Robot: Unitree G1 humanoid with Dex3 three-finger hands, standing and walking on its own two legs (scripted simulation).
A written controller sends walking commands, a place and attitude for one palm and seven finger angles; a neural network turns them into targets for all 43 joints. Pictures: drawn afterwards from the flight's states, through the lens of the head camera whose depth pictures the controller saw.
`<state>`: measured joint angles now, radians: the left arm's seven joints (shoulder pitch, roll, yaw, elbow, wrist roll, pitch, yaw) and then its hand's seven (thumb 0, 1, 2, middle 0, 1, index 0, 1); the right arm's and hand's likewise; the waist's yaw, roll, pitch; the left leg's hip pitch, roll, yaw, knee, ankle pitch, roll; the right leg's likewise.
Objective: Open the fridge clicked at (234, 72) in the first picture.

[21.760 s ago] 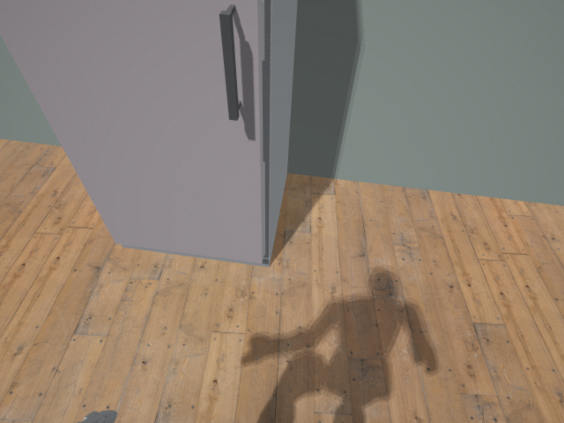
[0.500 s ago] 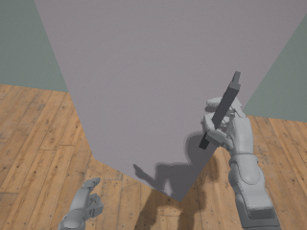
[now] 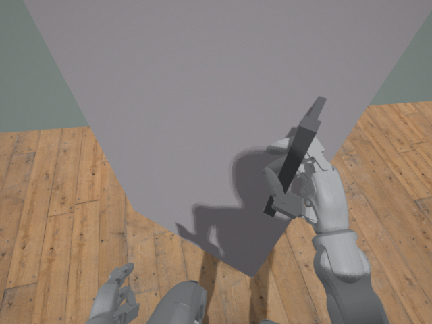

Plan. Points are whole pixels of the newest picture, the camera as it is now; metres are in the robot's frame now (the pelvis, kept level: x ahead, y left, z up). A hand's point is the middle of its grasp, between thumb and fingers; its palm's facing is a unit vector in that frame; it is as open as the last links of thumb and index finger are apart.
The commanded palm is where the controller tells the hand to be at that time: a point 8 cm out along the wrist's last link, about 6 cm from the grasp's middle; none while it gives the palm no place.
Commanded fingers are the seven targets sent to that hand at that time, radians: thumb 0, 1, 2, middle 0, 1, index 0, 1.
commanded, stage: walk backward, drawing the door open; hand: right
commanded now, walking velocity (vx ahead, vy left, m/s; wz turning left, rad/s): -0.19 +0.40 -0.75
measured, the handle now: (290, 166) +0.34 -0.05 +0.14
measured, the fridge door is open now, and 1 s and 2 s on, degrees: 37 60 64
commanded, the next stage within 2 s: stop walking and hold the door back in 1.04 s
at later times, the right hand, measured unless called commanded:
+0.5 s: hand (213, 251) +0.19 +0.04 +0.14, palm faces +0.27 +0.95 -0.17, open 6.4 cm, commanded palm +0.15 +0.01 +0.15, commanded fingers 0.00 -0.90 -0.90 0.45 1.40 0.45 1.40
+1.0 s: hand (126, 299) +0.12 +0.13 +0.15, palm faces +0.76 +0.61 -0.23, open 6.3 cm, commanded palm +0.06 +0.12 +0.15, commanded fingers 0.00 -0.90 -0.90 0.45 1.40 0.45 1.40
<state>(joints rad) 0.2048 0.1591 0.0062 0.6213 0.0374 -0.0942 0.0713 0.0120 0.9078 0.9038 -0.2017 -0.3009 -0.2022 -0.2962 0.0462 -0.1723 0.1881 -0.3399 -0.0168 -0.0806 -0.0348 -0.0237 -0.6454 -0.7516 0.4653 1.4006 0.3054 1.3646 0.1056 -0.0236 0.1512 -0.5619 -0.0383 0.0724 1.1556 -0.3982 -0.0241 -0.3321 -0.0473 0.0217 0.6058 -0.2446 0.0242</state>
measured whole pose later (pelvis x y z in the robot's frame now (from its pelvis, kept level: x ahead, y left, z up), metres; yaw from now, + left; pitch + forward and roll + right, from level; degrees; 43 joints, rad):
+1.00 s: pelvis +0.02 +0.45 +0.01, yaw -49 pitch +0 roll +2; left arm 0.14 0.15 0.01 0.63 0.03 -0.13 0.07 0.01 0.91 0.90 -0.20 -0.30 -0.21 -0.30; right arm 0.04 -0.22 -0.06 -0.38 -0.02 -0.12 -0.03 -0.02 -0.65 -0.81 0.46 1.40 0.29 1.40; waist 0.01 -0.02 0.21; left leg -0.57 0.01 0.04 1.03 -0.36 -0.04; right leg -0.25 -0.12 0.00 0.54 -0.29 0.06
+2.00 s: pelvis +0.08 +0.64 +0.01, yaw -62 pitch -2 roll -1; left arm 0.22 0.29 0.00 0.74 -0.04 -0.05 0.09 0.01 0.92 0.90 -0.21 -0.30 -0.21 -0.30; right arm -0.66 -0.35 -0.25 0.66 0.05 -0.13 -0.07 -0.01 -0.67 -0.81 0.46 1.40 0.38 1.40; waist 0.05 -0.06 0.15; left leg -0.28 0.03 0.10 0.56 -0.25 0.05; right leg -0.41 -0.01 -0.02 1.00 -0.45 0.03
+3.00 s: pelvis +0.08 +0.59 +0.01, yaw -60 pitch +4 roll +0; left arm 0.26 0.25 0.04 0.77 0.01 -0.07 0.03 0.01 0.91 0.90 -0.21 -0.30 -0.21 -0.30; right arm -0.53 -0.28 -0.23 0.57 -0.03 -0.12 -0.18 -0.01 0.55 -0.20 0.26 1.16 0.26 1.16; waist 0.04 -0.03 -0.01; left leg -0.32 0.02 0.06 0.52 -0.26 0.00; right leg -0.33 -0.06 -0.06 0.54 -0.27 0.02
